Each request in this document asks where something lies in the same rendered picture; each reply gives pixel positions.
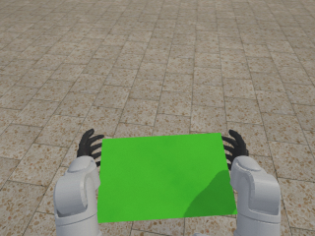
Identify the right robot hand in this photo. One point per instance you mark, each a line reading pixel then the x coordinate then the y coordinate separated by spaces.
pixel 238 147

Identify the left robot forearm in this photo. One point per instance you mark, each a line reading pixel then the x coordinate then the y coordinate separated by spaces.
pixel 74 199

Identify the left robot hand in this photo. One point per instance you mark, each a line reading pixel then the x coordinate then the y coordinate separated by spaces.
pixel 85 148

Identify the carton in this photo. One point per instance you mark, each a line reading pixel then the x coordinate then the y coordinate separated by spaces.
pixel 163 177

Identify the right robot forearm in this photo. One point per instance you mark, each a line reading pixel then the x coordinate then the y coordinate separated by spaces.
pixel 259 199

